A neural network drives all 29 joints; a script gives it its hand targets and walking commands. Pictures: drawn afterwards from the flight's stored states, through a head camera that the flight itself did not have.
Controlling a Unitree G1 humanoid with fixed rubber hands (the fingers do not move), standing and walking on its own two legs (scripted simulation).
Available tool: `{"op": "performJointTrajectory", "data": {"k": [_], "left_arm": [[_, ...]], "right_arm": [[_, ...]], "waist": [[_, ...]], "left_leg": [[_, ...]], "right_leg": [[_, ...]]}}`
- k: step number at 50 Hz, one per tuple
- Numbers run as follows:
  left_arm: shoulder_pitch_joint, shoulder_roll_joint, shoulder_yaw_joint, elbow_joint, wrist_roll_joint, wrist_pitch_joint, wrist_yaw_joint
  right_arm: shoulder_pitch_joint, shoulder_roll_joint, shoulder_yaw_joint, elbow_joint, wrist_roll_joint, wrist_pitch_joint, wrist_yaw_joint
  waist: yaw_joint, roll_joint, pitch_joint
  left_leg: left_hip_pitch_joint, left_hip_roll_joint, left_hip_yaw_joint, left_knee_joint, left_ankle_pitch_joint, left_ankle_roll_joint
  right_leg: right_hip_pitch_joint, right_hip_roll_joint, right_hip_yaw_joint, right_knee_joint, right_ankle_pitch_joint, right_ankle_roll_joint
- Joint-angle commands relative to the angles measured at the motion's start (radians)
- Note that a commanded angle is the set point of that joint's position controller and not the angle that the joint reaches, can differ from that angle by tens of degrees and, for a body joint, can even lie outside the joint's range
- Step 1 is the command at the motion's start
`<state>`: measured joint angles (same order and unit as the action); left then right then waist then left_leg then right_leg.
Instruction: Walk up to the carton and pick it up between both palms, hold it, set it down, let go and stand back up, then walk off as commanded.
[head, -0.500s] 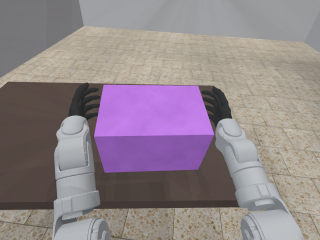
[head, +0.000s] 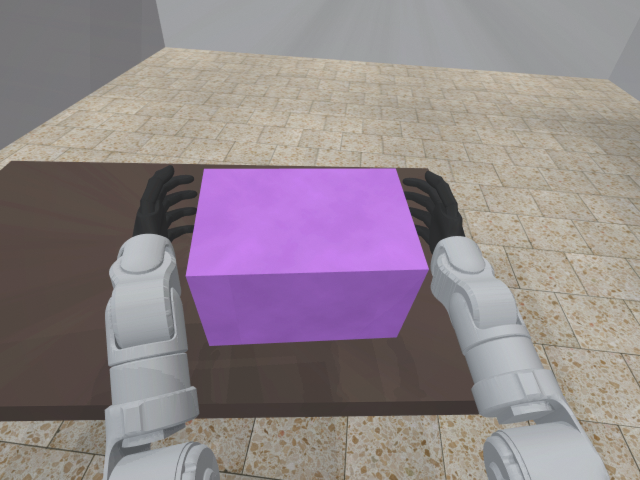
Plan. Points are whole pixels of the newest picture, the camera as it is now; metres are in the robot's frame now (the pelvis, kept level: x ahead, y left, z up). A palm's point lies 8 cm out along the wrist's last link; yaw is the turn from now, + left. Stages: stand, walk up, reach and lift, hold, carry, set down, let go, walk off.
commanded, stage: hold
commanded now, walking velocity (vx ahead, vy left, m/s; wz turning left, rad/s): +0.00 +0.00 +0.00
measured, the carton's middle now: (303, 256) +0.37 +0.00 +0.13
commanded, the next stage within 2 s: none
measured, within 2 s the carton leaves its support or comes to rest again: neither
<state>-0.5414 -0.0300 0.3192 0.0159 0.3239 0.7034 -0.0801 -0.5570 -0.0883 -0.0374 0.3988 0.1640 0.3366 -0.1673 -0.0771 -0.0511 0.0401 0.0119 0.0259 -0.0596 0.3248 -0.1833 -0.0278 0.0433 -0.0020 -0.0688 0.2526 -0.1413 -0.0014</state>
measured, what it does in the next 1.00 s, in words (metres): stands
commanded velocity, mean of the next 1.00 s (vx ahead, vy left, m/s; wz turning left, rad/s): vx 0.00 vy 0.00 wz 0.00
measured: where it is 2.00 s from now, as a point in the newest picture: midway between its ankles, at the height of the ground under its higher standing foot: outside the picture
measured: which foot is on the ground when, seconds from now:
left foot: down 0.00-1.00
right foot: down 0.00-1.00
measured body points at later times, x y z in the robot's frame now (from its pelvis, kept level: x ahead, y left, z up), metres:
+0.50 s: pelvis -0.01 +0.00 +0.00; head -0.06 +0.03 +0.45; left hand +0.36 +0.17 +0.20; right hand +0.35 -0.17 +0.18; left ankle +0.01 +0.13 -0.75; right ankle +0.01 -0.12 -0.75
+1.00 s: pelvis +0.00 +0.00 +0.00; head -0.05 +0.03 +0.45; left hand +0.36 +0.17 +0.19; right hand +0.36 -0.17 +0.18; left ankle +0.01 +0.13 -0.75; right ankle +0.01 -0.12 -0.75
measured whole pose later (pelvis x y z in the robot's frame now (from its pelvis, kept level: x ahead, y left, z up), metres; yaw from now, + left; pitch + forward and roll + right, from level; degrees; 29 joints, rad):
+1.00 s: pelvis +0.00 +0.00 +0.00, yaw +0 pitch -9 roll -1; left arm -0.55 -0.03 0.32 0.03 0.34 0.70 -0.08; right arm -0.55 -0.07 -0.05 0.42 0.15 0.31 -0.16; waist -0.08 -0.06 0.05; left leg 0.01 0.02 -0.06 0.33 -0.18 -0.03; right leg 0.05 0.00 -0.07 0.26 -0.14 0.00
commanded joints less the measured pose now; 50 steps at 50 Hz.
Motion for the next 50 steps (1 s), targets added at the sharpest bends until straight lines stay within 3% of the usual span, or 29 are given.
{"op": "performJointTrajectory", "data": {"k": [1,2,6,7,9,11,12,13,15,16,19,21,22,24,25,28,29,33,34,36,38,40,41,42,43,44,45,47,50], "left_arm": [[-0.538,-0.410,-0.479,-0.120,-0.170,-0.044,-0.150],[-0.556,-0.399,-0.450,-0.092,-0.153,-0.043,-0.149],[-0.552,-0.413,-0.477,-0.097,-0.170,-0.042,-0.157],[-0.556,-0.399,-0.458,-0.100,-0.173,-0.049,-0.159],[-0.544,-0.412,-0.463,-0.111,-0.169,-0.045,-0.161],[-0.559,-0.404,-0.442,-0.059,-0.150,-0.040,-0.163],[-0.560,-0.393,-0.445,-0.079,-0.151,-0.046,-0.163],[-0.589,-0.394,-0.458,-0.096,-0.152,-0.047,-0.159],[-0.544,-0.404,-0.440,-0.078,-0.148,-0.041,-0.163],[-0.586,-0.407,-0.448,-0.078,-0.150,-0.050,-0.158],[-0.596,-0.427,-0.466,-0.073,-0.159,-0.055,-0.147],[-0.619,-0.434,-0.482,-0.091,-0.184,-0.064,-0.140],[-0.583,-0.435,-0.479,-0.066,-0.175,-0.055,-0.141],[-0.586,-0.424,-0.455,-0.038,-0.162,-0.050,-0.142],[-0.578,-0.398,-0.414,0.001,-0.138,-0.047,-0.146],[-0.600,-0.405,-0.397,0.014,-0.127,-0.046,-0.154],[-0.605,-0.411,-0.407,-0.020,-0.138,-0.054,-0.154],[-0.616,-0.433,-0.448,-0.058,-0.168,-0.068,-0.144],[-0.592,-0.415,-0.456,-0.068,-0.171,-0.071,-0.142],[-0.610,-0.423,-0.463,-0.063,-0.162,-0.064,-0.142],[-0.580,-0.405,-0.449,-0.032,-0.161,-0.057,-0.148],[-0.560,-0.413,-0.436,-0.036,-0.147,-0.051,-0.156],[-0.559,-0.416,-0.443,-0.057,-0.136,-0.053,-0.155],[-0.579,-0.406,-0.432,-0.040,-0.144,-0.051,-0.161],[-0.569,-0.418,-0.462,-0.101,-0.159,-0.059,-0.157],[-0.609,-0.409,-0.463,-0.085,-0.160,-0.060,-0.151],[-0.599,-0.425,-0.477,-0.125,-0.161,-0.062,-0.150],[-0.589,-0.420,-0.478,-0.089,-0.163,-0.056,-0.147],[-0.566,-0.416,-0.461,-0.079,-0.150,-0.050,-0.147]], "right_arm": [[-0.746,0.453,0.340,-0.360,0.080,-0.073,0.139],[-0.771,0.453,0.340,-0.347,0.090,-0.070,0.143],[-0.762,0.440,0.326,-0.348,0.073,-0.066,0.143],[-0.745,0.463,0.329,-0.348,0.071,-0.064,0.141],[-0.760,0.462,0.334,-0.389,0.079,-0.074,0.140],[-0.752,0.451,0.315,-0.305,0.064,-0.062,0.147],[-0.756,0.462,0.328,-0.343,0.064,-0.066,0.147],[-0.749,0.458,0.315,-0.296,0.059,-0.064,0.152],[-0.739,0.465,0.327,-0.319,0.067,-0.067,0.149],[-0.775,0.464,0.330,-0.316,0.064,-0.073,0.153],[-0.803,0.468,0.326,-0.324,0.067,-0.086,0.164],[-0.807,0.459,0.316,-0.327,0.059,-0.094,0.164],[-0.783,0.449,0.306,-0.316,0.048,-0.092,0.162],[-0.793,0.452,0.300,-0.285,0.042,-0.086,0.165],[-0.794,0.453,0.300,-0.263,0.033,-0.082,0.167],[-0.821,0.456,0.279,-0.245,0.024,-0.090,0.171],[-0.829,0.485,0.304,-0.293,0.038,-0.101,0.171],[-0.833,0.488,0.317,-0.321,0.050,-0.114,0.163],[-0.811,0.482,0.328,-0.329,0.058,-0.110,0.160],[-0.773,0.466,0.309,-0.265,0.050,-0.099,0.159],[-0.769,0.454,0.305,-0.275,0.043,-0.090,0.153],[-0.773,0.461,0.311,-0.291,0.053,-0.091,0.149],[-0.755,0.466,0.322,-0.305,0.059,-0.094,0.152],[-0.771,0.464,0.314,-0.275,0.055,-0.088,0.146],[-0.761,0.469,0.325,-0.324,0.072,-0.095,0.150],[-0.786,0.456,0.320,-0.286,0.069,-0.092,0.148],[-0.772,0.477,0.334,-0.335,0.073,-0.102,0.149],[-0.748,0.448,0.307,-0.280,0.057,-0.090,0.150],[-0.758,0.454,0.319,-0.304,0.054,-0.091,0.159]], "waist": [[-0.014,0.066,-0.365],[0.009,0.067,-0.356],[-0.017,0.063,-0.337],[-0.017,0.046,-0.333],[-0.015,0.074,-0.351],[-0.009,0.074,-0.288],[-0.004,0.068,-0.331],[-0.013,0.079,-0.312],[-0.006,0.070,-0.327],[-0.007,0.065,-0.329],[0.004,0.083,-0.351],[-0.006,0.088,-0.370],[-0.019,0.072,-0.354],[-0.014,0.067,-0.332],[0.006,0.049,-0.301],[0.008,0.050,-0.300],[0.017,0.039,-0.340],[0.000,0.069,-0.395],[0.004,0.057,-0.391],[-0.016,0.093,-0.379],[-0.024,0.057,-0.342],[-0.016,0.059,-0.337],[-0.008,0.074,-0.346],[-0.022,0.077,-0.316],[-0.016,0.081,-0.347],[-0.017,0.087,-0.343],[-0.014,0.091,-0.367],[-0.030,0.106,-0.348],[-0.007,0.079,-0.334]], "left_leg": [[0.044,-0.086,0.093,-0.015,0.371,-0.023],[0.036,-0.089,0.097,-0.026,0.329,-0.014],[0.019,-0.080,0.095,-0.029,0.303,-0.016],[0.012,-0.090,0.101,-0.036,0.288,-0.008],[0.018,-0.087,0.097,-0.029,0.306,-0.018],[-0.001,-0.086,0.101,-0.044,0.269,-0.011],[0.003,-0.087,0.100,-0.039,0.269,-0.009],[-0.005,-0.080,0.097,-0.051,0.240,-0.007],[0.013,-0.086,0.100,-0.046,0.264,-0.002],[0.003,-0.084,0.100,-0.054,0.234,-0.002],[0.004,-0.077,0.096,-0.048,0.246,-0.010],[0.018,-0.076,0.094,-0.042,0.271,-0.018],[0.021,-0.078,0.094,-0.046,0.259,-0.014],[-0.006,-0.081,0.095,-0.057,0.191,-0.002],[-0.026,-0.083,0.099,-0.074,0.142,0.012],[-0.048,-0.079,0.101,-0.089,0.106,0.018],[-0.029,-0.084,0.111,-0.076,0.159,0.016],[0.014,-0.081,0.100,-0.039,0.266,-0.004],[0.022,-0.084,0.099,-0.033,0.272,0.002],[0.029,-0.084,0.098,-0.037,0.278,-0.012],[0.016,-0.085,0.100,-0.047,0.243,-0.001],[0.015,-0.084,0.100,-0.045,0.259,0.001],[0.020,-0.084,0.104,-0.041,0.267,-0.008],[0.015,-0.089,0.105,-0.045,0.254,-0.003],[0.020,-0.088,0.097,-0.029,0.306,-0.012],[0.022,-0.084,0.096,-0.037,0.273,-0.007],[0.026,-0.081,0.098,-0.025,0.313,-0.014],[0.034,-0.084,0.097,-0.030,0.287,-0.025],[0.009,-0.079,0.097,-0.044,0.241,-0.008]], "right_leg": [[0.152,0.065,-0.031,0.006,0.288,0.024],[0.139,0.062,-0.025,-0.006,0.227,0.025],[0.122,0.063,-0.031,-0.004,0.216,0.019],[0.141,0.056,-0.026,-0.007,0.220,0.029],[0.144,0.057,-0.030,0.000,0.243,0.023],[0.115,0.056,-0.031,-0.010,0.182,0.022],[0.135,0.058,-0.030,-0.005,0.187,0.019],[0.119,0.056,-0.032,-0.009,0.148,0.017],[0.131,0.054,-0.029,-0.007,0.188,0.023],[0.118,0.057,-0.034,-0.011,0.144,0.023],[0.108,0.065,-0.034,-0.008,0.129,0.011],[0.099,0.069,-0.044,-0.005,0.129,0.010],[0.098,0.067,-0.044,-0.012,0.138,0.013],[0.100,0.060,-0.035,-0.014,0.092,0.012],[0.098,0.052,-0.031,-0.023,0.052,0.016],[0.104,0.050,-0.030,-0.024,0.026,0.016],[0.124,0.052,-0.038,-0.010,0.080,0.019],[0.117,0.063,-0.040,0.000,0.158,0.013],[0.118,0.058,-0.037,-0.002,0.175,0.023],[0.122,0.063,-0.041,-0.002,0.175,0.015],[0.124,0.058,-0.039,-0.009,0.163,0.021],[0.133,0.057,-0.035,-0.008,0.176,0.021],[0.137,0.061,-0.038,-0.005,0.179,0.022],[0.121,0.052,-0.034,-0.013,0.178,0.027],[0.133,0.060,-0.036,0.005,0.214,0.025],[0.113,0.059,-0.034,-0.011,0.165,0.022],[0.137,0.061,-0.040,0.007,0.202,0.020],[0.103,0.063,-0.040,-0.007,0.158,0.014],[0.117,0.059,-0.041,-0.009,0.138,0.017]]}}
